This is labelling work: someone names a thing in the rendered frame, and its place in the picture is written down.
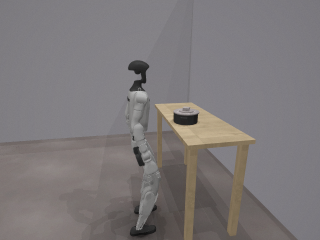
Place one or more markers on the robot torso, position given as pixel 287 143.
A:
pixel 144 120

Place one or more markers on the pot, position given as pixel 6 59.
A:
pixel 185 120

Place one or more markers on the right robot thigh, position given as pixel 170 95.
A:
pixel 155 186

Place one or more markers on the robot right forearm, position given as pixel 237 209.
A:
pixel 139 138

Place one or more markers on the robot left upper arm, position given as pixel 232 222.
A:
pixel 127 112

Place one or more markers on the robot right upper arm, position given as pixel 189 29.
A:
pixel 140 101

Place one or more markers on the lid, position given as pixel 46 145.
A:
pixel 182 112

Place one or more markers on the robot right hand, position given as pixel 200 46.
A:
pixel 151 168

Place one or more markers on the table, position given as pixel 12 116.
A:
pixel 208 132

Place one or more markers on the robot left forearm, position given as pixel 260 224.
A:
pixel 128 123

